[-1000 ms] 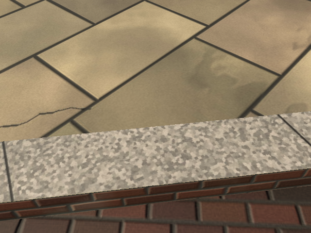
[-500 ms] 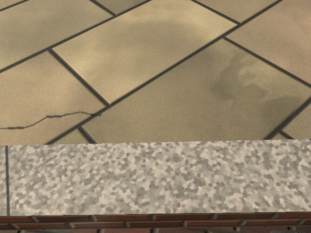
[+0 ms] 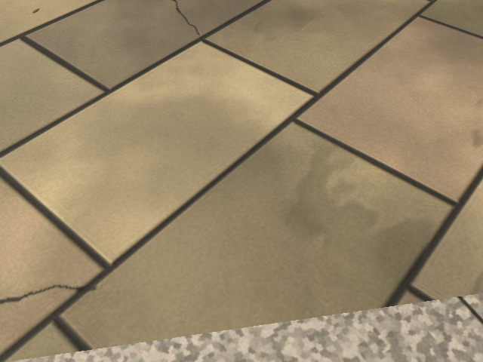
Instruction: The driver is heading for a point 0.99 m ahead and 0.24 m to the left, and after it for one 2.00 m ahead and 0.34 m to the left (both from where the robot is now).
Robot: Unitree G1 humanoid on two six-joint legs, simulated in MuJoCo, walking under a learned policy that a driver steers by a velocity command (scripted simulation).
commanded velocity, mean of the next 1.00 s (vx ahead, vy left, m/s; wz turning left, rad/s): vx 0.31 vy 0.00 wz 0.33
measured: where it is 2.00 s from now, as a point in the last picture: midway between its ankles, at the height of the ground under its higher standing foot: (264, 315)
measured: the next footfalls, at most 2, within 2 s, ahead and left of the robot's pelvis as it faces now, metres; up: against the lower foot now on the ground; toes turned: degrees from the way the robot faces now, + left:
right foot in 0.26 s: +0.40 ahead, -0.22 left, +0.16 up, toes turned -5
left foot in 0.84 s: +0.54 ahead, +0.00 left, +0.16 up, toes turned +21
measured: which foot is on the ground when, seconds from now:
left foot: down 0.00-0.26, up 0.28-0.82, down 0.84-1.00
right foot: up 0.00-0.24, down 0.26-0.86, up 0.88-1.00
